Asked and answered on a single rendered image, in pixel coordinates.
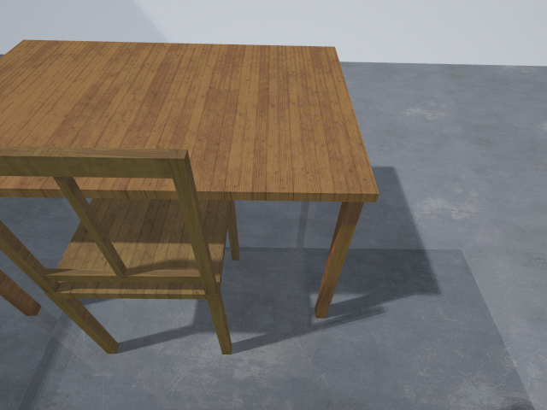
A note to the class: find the table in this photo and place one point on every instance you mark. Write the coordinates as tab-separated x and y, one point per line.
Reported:
260	123

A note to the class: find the chair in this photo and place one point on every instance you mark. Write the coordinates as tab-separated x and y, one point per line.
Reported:
128	248

